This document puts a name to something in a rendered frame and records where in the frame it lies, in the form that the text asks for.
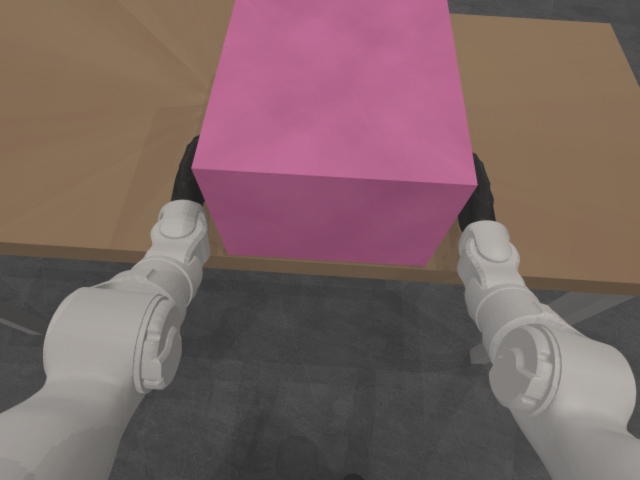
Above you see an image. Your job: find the right robot upper arm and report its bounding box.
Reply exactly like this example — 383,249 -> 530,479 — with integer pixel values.
489,324 -> 640,480

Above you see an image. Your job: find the carton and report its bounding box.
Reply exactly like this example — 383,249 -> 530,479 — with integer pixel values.
191,0 -> 478,266

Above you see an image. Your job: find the robot right hand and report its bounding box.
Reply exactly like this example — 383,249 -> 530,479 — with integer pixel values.
458,152 -> 496,233

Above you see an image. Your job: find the left robot forearm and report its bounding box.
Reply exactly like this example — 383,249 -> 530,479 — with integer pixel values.
43,200 -> 210,376

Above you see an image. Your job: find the left robot upper arm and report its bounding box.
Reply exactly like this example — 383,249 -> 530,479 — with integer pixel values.
0,287 -> 182,480

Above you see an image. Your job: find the robot left hand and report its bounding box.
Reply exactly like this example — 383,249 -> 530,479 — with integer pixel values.
171,135 -> 205,206

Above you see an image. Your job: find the table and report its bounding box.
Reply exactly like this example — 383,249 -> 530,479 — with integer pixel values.
0,0 -> 640,364

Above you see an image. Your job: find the right robot forearm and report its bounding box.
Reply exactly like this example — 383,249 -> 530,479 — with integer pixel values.
457,220 -> 636,415

